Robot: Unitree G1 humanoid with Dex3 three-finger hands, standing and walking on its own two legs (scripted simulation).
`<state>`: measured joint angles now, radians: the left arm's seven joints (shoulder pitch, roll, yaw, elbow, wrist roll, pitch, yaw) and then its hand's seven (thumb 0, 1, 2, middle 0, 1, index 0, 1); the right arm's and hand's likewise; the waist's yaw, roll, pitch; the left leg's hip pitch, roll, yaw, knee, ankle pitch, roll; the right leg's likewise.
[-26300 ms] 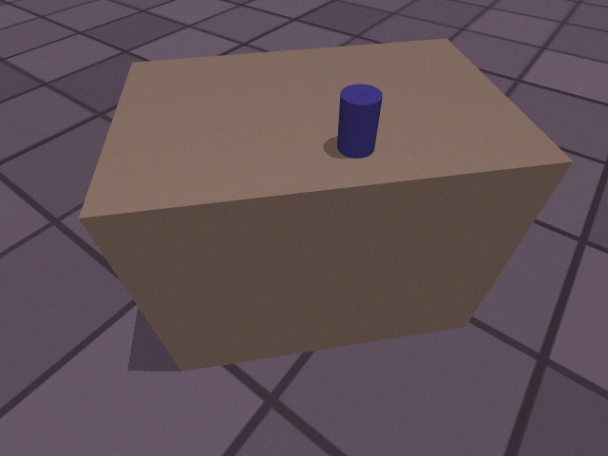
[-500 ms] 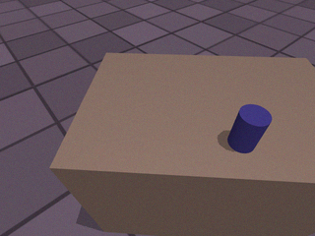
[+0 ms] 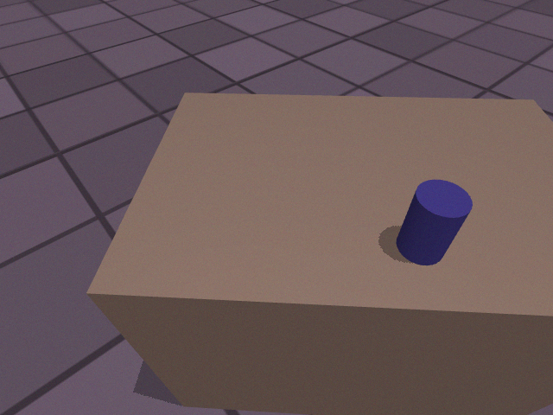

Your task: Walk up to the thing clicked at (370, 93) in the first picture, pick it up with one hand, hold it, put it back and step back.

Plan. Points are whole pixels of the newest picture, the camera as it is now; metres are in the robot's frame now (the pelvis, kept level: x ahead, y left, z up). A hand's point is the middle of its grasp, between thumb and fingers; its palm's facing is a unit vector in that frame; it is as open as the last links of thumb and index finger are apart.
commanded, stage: stand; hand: right
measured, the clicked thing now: (430, 223) +0.43 -0.22 +0.03
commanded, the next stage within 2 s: none
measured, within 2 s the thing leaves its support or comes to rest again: neither
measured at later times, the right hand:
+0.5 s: hand out of the picture +0.07 -0.25 -0.16, palm faces -0.02 +0.94 -0.35, open 7.4 cm
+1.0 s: hand out of the picture +0.08 -0.25 -0.16, palm faces -0.02 +0.94 -0.34, open 7.4 cm
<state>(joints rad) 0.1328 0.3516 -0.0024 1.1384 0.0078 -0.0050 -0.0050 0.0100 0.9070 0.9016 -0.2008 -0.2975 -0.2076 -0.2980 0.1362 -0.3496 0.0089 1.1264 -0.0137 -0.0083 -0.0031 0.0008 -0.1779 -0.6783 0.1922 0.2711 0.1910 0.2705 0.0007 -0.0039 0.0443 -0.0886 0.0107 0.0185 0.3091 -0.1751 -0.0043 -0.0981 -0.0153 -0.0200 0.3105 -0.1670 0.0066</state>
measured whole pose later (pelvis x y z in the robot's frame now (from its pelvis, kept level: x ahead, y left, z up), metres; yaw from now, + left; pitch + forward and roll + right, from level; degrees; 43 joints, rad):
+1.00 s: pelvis +0.01 +0.00 +0.00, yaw +0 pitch -2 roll +0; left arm 0.13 0.35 -0.01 1.13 0.01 -0.01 0.00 0.01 0.91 0.90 -0.20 -0.30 -0.21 -0.30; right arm 0.13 -0.35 0.01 1.12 -0.01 -0.01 0.00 0.01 -0.90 -0.90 0.21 0.30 0.20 0.30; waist 0.00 0.00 0.05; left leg -0.08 0.02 0.02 0.31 -0.19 -0.01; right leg -0.10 -0.01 -0.02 0.31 -0.18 0.00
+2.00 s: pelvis +0.01 +0.00 +0.00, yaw +0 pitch -2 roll +0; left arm 0.13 0.35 -0.01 1.13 0.01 -0.01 0.00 0.01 0.91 0.90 -0.20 -0.30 -0.21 -0.30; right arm 0.13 -0.35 0.00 1.13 -0.01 -0.01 0.00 0.01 -0.90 -0.90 0.21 0.30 0.20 0.30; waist 0.00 0.00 0.05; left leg -0.08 0.02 0.02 0.30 -0.18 -0.01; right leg -0.10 -0.01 -0.01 0.31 -0.18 0.00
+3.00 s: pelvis -0.14 +0.05 -0.02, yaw -4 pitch -1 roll -1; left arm 0.12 0.40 0.07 0.87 0.01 0.07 0.01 0.01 0.91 0.90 -0.20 -0.30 -0.21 -0.30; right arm 0.16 -0.35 -0.05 0.88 -0.02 0.03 -0.03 0.01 -0.90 -0.90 0.21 0.30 0.21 0.30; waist -0.01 -0.04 0.21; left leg -0.27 0.01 0.03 0.60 -0.31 0.04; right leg -0.36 0.09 0.13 0.94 -0.48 0.02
